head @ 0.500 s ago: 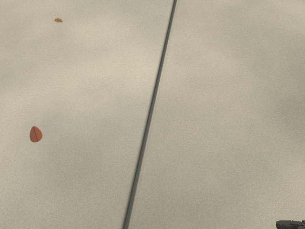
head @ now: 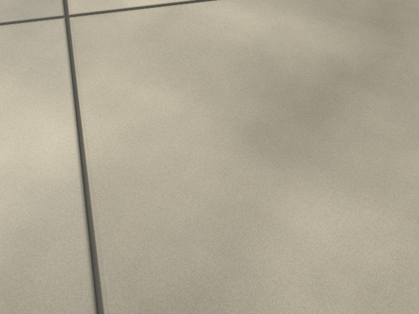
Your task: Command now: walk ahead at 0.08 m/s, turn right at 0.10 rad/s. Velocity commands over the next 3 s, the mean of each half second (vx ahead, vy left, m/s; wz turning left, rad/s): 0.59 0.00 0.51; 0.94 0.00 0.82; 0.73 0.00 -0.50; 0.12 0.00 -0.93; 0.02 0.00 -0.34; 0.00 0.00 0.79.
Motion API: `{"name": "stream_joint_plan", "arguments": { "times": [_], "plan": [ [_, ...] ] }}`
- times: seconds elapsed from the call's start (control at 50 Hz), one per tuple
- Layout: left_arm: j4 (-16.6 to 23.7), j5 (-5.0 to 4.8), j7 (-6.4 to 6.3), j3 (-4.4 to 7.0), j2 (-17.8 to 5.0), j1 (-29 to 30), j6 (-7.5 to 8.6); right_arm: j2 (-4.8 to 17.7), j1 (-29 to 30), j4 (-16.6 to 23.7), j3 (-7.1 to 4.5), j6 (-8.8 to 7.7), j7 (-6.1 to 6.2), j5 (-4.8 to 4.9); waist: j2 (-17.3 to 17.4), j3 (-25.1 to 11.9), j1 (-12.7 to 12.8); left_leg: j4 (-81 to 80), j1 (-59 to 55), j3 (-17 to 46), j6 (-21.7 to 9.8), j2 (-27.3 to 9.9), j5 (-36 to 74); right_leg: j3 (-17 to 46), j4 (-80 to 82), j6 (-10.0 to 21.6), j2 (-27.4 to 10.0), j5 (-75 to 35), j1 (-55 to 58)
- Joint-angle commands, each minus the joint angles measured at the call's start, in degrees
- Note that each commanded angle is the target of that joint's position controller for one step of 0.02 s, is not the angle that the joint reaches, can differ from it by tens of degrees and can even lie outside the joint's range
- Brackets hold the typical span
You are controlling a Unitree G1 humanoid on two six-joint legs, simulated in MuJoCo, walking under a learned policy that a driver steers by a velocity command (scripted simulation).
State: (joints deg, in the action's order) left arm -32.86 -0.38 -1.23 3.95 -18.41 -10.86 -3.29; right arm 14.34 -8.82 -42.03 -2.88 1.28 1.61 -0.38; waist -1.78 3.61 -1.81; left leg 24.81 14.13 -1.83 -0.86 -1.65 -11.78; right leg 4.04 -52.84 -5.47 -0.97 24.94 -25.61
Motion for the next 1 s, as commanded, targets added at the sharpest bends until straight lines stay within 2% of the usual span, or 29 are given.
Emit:
{"name": "stream_joint_plan", "arguments": {
  "times": [0.02, 0.06, 0.08, 0.1, 0.12, 0.14, 0.16, 0.18, 0.22, 0.24, 0.28, 0.32, 0.44, 0.46, 0.5, 0.54, 0.56, 0.58, 0.6, 0.62, 0.66, 0.7, 0.72, 0.74, 0.8, 0.88, 0.94, 0.98, 1.0],
  "plan": [
    [2.7, 0.4, -0.01, -0.19, -1.0, -1.0, 1.24, 9.1, 0.0, 2.1, -1.82, -0.84, -1.24, 1.06, 11.7, -9.9, 0.4, -6.1, -4.6, 10.9, -12.0, -10.2, 9.3, -3.8, 16.0, 1.0, 1.5, -0.7, 9.7],
    [0.7, -0.41, 0.63, 0.84, -3.2, -4.7, 1.72, 12.9, -1.6, 1.8, -2.78, -0.58, -1.79, 3.43, 11.9, -6.1, 2.3, -8.0, 4.1, 14.8, -10.8, -9.0, -17.0, -7.5, 28.5, 4.2, 4.1, -8.4, 19.1],
    [-0.3, -0.99, 0.61, 1.34, -4.3, -7.6, 2.12, 11.4, -1.5, 1.8, -2.2, -1.01, -1.95, 3.17, 10.5, -4.8, 4.5, -7.1, 12.3, 15.9, -8.2, -7.5, -23.9, -5.6, 30.9, 6.5, 2.4, -7.4, 27.3],
    [-1.8, -0.74, 0.1, 1.94, -6.3, -15.4, 2.66, 6.8, 1.7, 3.2, -0.8, -1.92, -2.42, 2.27, 4.0, -6.0, 9.0, 4.7, 25.2, 13.7, -3.8, -3.3, -26.2, 5.4, 33.8, 9.5, -7.4, 0.5, 39.7],
    [-2.9, 0.63, 0.05, 3.46, -12.2, -19.4, 3.17, 1.9, 4.0, 6.3, 0.28, -3.5, -2.86, 2.91, -11.3, -6.8, 10.2, 22.8, 38.4, 3.0, 0.0, 3.2, -22.4, 23.1, 38.9, 15.1, -21.3, 19.6, 42.0],
    [-3.0, 2.12, 0.37, 3.85, -12.7, -17.7, 5.21, 6.6, 8.5, 8.5, -1.01, -4.57, -2.17, 4.09, -9.6, -1.8, 11.0, 32.8, 42.8, 8.7, -0.4, -0.4, -18.7, 31.6, 44.1, 19.8, -24.9, 26.7, 32.8],
    [-2.4, 1.75, 0.18, 2.5, -8.3, -12.0, 7.1, 8.5, 6.7, 7.9, -1.97, -4.8, -2.04, 4.23, -9.3, 2.0, 7.4, 37.2, 44.7, 10.8, -1.1, -1.3, -12.3, 27.3, 44.9, 17.7, -22.4, 22.9, 31.3],
    [-2.0, 0.92, 0.1, 1.61, -5.3, -8.3, 8.31, 8.8, 2.8, 5.9, -2.4, -4.69, -2.07, 3.38, -9.9, 1.7, 5.0, 39.3, 44.4, 10.6, -0.7, -1.9, -7.5, 20.8, 44.6, 15.1, -19.6, 16.4, 31.3],
    [-2.2, 0.18, 0.03, 0.93, -2.9, -6.6, 9.33, 8.7, -0.6, 4.1, -2.9, -4.33, -2.24, 2.16, -8.8, 1.4, 3.8, 42.6, 42.2, 9.6, 0.7, -3.0, -0.1, 10.1, 45.7, 12.1, -16.4, 5.1, 29.3],
    [-3.7, 3.18, 0.33, 0.61, -4.4, -8.4, 8.18, 8.3, 0.5, 3.5, -2.89, -2.16, -4.76, -4.28, -2.8, 1.1, 3.5, 44.7, 36.1, 5.0, 1.0, -1.1, 0.6, 4.2, 48.0, 11.1, -14.1, 2.7, 22.7],
    [-4.6, 3.09, 0.83, 0.9, -4.2, -8.6, 8.14, 6.4, 1.0, 4.2, -2.68, -0.53, -6.73, -2.42, -4.6, 3.0, 3.0, 46.2, 36.4, 3.9, 1.4, -1.7, 4.3, -2.3, 48.7, 10.4, -12.8, -2.0, 20.3],
    [-6.1, 2.92, 0.88, 0.71, -3.3, -10.3, 8.51, 6.3, 2.8, 4.8, -2.59, -0.06, -7.27, -1.4, -4.9, 4.2, 3.4, 45.1, 38.3, 3.9, 1.2, -2.3, 7.1, -5.8, 48.9, 10.3, -13.2, -4.2, 21.1],
    [-11.1, 3.1, -0.1, 0.98, -4.5, -14.8, 8.89, 5.1, 12.8, 8.8, -0.83, -0.22, -8.59, -2.0, -3.0, 8.2, 5.9, 27.8, 37.6, -4.0, -4.1, -4.0, 5.6, -15.2, 50.6, 10.2, -15.0, -15.1, 30.3],
    [-12.1, 3.11, -0.17, 0.98, -4.9, -15.5, 8.66, 4.4, 13.9, 9.6, -0.35, -0.18, -8.5, -1.86, -3.0, 8.3, 5.9, 25.0, 36.3, -5.9, -5.8, -3.3, 3.2, -17.0, 48.9, 10.1, -15.2, -23.7, 32.4],
    [-13.0, 3.03, -0.35, 0.99, -6.7, -14.9, 8.09, 4.4, 10.9, 9.7, -0.05, -0.07, -7.27, -1.17, -4.3, 3.9, 3.0, 20.8, 25.2, -10.9, -9.6, 1.8, -2.4, -20.9, 39.4, 9.3, -15.1, -61.8, 34.6],
    [-13.1, 3.34, -0.47, 1.86, -10.9, -13.9, 6.45, 8.2, -3.7, 6.5, -1.71, -0.64, -5.91, -0.4, -6.8, -6.2, -4.8, 21.2, 7.3, -12.2, -12.5, 8.3, -10.9, -20.8, 17.6, 9.7, -16.9, -87.3, 33.7],
    [-11.9, 2.7, -0.17, 1.94, -11.8, -11.7, 6.34, 11.5, -16.6, 2.5, -3.45, -1.41, -5.1, -0.83, -4.6, -12.8, -10.9, 15.5, -11.8, -7.9, -14.2, 9.9, -8.7, -20.0, 0.5, 9.0, -16.0, -79.4, 23.5],
    [-10.1, 2.7, 0.83, 0.34, -5.7, -13.7, 6.94, 17.7, -18.7, 0.6, -5.6, -1.12, -3.85, -1.38, 6.5, -15.9, -8.2, 9.4, -29.7, 10.4, -16.9, 0.6, -22.4, -18.8, -18.9, 6.6, -9.5, -35.6, 1.8],
    [-4.5, 2.24, 1.79, -0.63, -2.4, -9.0, 8.44, 23.0, -16.2, 2.2, -6.82, -0.57, -3.74, -0.71, 15.5, -19.9, -5.2, -5.1, -37.3, 45.9, -24.2, -12.1, -34.5, -9.8, -36.7, 3.8, 2.7, 1.5, -17.4],
    [-1.7, 2.7, 1.87, -0.41, -5.6, 1.3, 9.55, 21.0, -17.2, 2.4, -6.43, -0.34, -3.53, -0.61, 5.0, -16.2, -8.2, -9.3, -35.3, 47.7, -21.7, -12.0, -28.8, -0.1, -37.5, 4.8, -0.1, -5.2, -24.1],
    [-2.4, 2.4, 1.68, -1.45, -3.9, -0.3, 10.61, 17.0, -15.4, 0.5, -5.36, -1.46, -2.28, -0.94, -0.8, -5.6, -2.5, -10.6, -19.2, 36.9, -18.5, -10.0, -15.6, -0.2, -28.3, 5.7, -5.4, -8.8, -20.3],
    [-3.5, 4.23, 1.79, -1.81, -3.4, -4.0, 8.63, 13.3, -10.0, 1.5, -3.78, -2.77, -1.68, -0.62, -0.4, -2.3, 2.7, -11.5, -6.5, 27.7, -17.7, -4.7, -10.2, 0.1, -22.5, 4.4, -7.3, -7.2, -13.2],
    [-4.1, 4.88, 1.92, -1.86, -3.2, -4.7, 7.4, 11.7, -9.5, 1.7, -3.11, -3.43, -1.95, 0.06, -1.0, -1.6, 3.6, -11.5, -3.5, 23.9, -17.5, -2.1, -8.2, -0.1, -20.3, 3.8, -7.9, -5.9, -11.8],
    [-3.1, 4.93, 2.12, -2.24, -2.4, -4.0, 6.42, 12.1, -9.9, 1.9, -3.04, -3.96, -2.03, 0.08, 2.0, -1.0, 4.1, -13.3, 0.9, 25.0, -19.0, -2.2, -9.5, -1.2, -17.4, 2.6, -7.7, -4.9, -11.6],
    [1.2, 3.87, 2.56, -2.83, -2.5, 8.4, 5.9, 11.8, -11.8, 1.7, -2.89, -5.13, -2.28, -0.02, 1.4, 5.3, 1.3, -18.1, 6.7, 22.9, -17.7, 0.8, -4.3, -4.3, -2.7, 0.6, -7.0, -15.1, -12.9],
    [3.0, 2.77, 3.43, -3.67, -1.4, 15.1, 6.67, 13.6, -15.9, 0.0, -3.68, -5.53, -2.35, 0.66, 4.4, 2.4, -2.6, -15.6, -0.1, 22.7, -14.2, 1.0, 18.2, -5.4, 14.2, 2.2, -2.2, -30.1, -6.7],
    [1.7, 2.84, 3.26, -3.49, -1.9, 13.4, 7.51, 13.1, -17.2, -2.6, -3.01, -6.63, -1.62, 1.23, 3.9, -1.0, -2.5, -14.3, -10.3, 19.0, -11.5, -1.5, 36.5, -7.3, 22.6, 6.4, -0.1, -35.0, 1.0],
    [-1.3, 2.44, 2.09, -1.71, -5.8, 3.8, 7.6, 16.4, -17.2, -3.4, -3.38, -6.84, -1.42, -0.11, 6.8, -7.0, 1.9, -1.6, -18.5, 17.4, -9.0, -3.8, 61.0, -8.4, 21.1, 9.0, 4.0, -23.9, 8.9],
    [-4.2, 1.65, 1.06, -0.47, -8.0, -6.9, 7.45, 17.0, -15.4, -3.9, -3.54, -6.34, -1.21, -1.68, 8.0, -11.4, 8.1, 11.2, -18.8, 15.4, -8.1, -4.0, 65.1, -8.9, 21.7, 10.4, 4.6, -18.8, 17.3]
  ]
}}
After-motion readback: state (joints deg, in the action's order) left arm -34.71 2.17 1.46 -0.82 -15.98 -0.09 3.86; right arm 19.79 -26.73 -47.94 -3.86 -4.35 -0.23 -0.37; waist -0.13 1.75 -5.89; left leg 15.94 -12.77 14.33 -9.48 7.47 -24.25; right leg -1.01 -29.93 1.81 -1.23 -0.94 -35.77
